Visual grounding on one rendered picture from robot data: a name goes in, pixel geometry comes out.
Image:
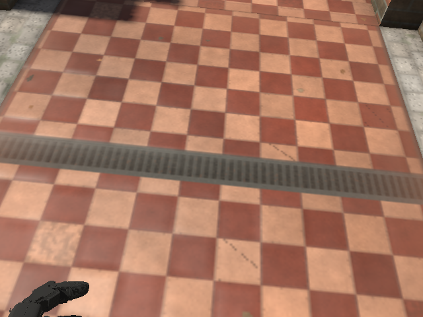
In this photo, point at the left robot hand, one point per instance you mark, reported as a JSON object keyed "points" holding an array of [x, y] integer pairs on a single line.
{"points": [[48, 296]]}

